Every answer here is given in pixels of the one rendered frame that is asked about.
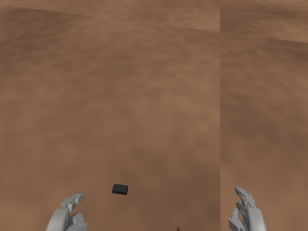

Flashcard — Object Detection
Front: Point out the small box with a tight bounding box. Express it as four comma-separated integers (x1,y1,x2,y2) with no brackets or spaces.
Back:
112,184,128,195

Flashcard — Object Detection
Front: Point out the left robot hand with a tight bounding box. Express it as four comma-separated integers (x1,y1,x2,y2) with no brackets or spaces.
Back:
45,193,87,231

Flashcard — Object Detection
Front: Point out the right robot hand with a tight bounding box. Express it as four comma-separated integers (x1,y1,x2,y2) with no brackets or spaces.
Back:
229,186,267,231

